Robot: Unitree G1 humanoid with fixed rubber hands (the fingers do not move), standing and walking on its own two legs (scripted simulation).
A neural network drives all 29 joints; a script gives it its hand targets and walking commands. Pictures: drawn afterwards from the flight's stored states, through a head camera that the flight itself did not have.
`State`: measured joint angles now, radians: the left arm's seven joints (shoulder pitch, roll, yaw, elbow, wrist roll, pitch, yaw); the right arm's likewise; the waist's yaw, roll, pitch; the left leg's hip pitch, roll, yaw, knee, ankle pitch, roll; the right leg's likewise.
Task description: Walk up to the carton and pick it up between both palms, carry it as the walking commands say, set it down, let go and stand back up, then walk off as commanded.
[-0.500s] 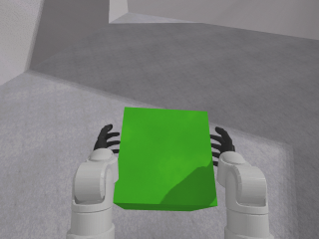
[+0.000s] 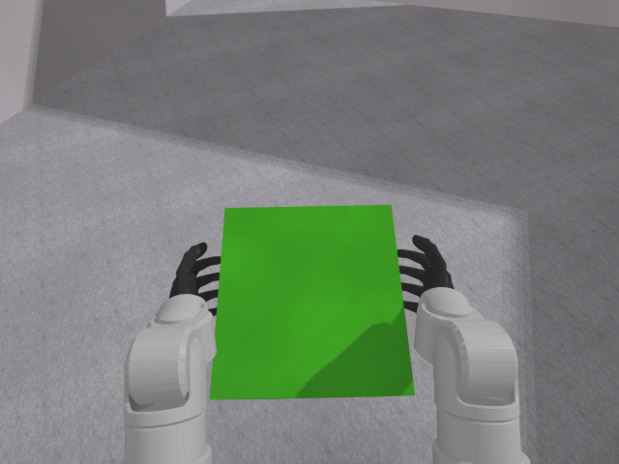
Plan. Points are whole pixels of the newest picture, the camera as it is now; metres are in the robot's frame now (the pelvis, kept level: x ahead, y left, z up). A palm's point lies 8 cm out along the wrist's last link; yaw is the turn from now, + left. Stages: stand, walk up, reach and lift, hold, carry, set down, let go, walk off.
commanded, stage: carry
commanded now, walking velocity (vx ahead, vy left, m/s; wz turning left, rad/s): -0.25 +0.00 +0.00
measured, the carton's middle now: (310, 315) +0.33 +0.00 +0.00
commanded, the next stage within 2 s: none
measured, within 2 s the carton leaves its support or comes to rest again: neither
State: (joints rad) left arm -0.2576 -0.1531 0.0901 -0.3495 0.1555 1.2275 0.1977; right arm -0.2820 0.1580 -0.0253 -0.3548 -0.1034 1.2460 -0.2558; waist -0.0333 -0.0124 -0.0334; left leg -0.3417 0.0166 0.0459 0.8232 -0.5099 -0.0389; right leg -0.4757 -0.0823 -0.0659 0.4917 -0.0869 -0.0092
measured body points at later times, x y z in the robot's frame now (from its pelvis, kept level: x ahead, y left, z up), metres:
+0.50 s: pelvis -0.23 +0.06 +0.00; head -0.22 +0.07 +0.45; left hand +0.08 +0.17 +0.10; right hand +0.04 -0.11 +0.10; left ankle -0.10 +0.13 -0.73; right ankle -0.30 -0.06 -0.70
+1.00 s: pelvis -0.48 +0.06 +0.00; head -0.48 +0.04 +0.45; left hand -0.20 +0.20 +0.09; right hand -0.19 -0.08 +0.09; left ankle -0.58 +0.18 -0.73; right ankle -0.33 -0.05 -0.73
